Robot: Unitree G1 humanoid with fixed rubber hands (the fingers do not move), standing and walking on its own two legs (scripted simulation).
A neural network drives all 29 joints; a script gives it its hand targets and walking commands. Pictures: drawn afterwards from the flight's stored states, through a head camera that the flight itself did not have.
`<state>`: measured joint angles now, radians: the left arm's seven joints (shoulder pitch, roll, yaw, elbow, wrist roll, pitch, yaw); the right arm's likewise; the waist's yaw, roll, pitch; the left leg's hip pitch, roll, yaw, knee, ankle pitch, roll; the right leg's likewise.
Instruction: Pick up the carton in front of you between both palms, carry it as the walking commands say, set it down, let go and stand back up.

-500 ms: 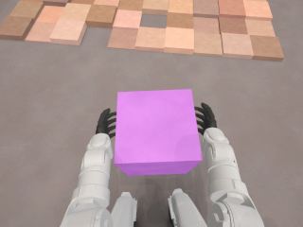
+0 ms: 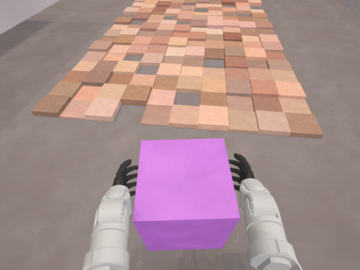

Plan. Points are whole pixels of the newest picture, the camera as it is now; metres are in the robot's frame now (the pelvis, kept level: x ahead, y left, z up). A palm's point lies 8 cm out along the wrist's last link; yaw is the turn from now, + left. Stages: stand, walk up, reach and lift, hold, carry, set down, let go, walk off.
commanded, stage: reach and lift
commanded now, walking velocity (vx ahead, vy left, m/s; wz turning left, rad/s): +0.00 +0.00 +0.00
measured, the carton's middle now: (183, 197) +0.31 -0.01 -0.06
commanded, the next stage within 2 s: hold in 0.96 s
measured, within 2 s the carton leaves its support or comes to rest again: neither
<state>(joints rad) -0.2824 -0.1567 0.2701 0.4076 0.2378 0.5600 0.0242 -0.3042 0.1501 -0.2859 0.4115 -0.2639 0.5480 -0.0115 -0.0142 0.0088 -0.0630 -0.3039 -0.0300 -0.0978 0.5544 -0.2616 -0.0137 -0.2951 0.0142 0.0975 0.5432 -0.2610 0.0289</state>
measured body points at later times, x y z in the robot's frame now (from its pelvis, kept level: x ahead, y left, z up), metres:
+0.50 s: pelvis -0.01 -0.01 +0.01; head -0.02 -0.01 +0.46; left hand +0.30 +0.14 +0.02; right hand +0.30 -0.16 +0.02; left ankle +0.02 +0.13 -0.73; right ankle +0.02 -0.14 -0.73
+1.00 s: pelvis +0.01 +0.00 +0.01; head -0.01 +0.00 +0.46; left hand +0.30 +0.15 +0.02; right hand +0.31 -0.15 +0.03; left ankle +0.02 +0.13 -0.73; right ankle +0.02 -0.14 -0.73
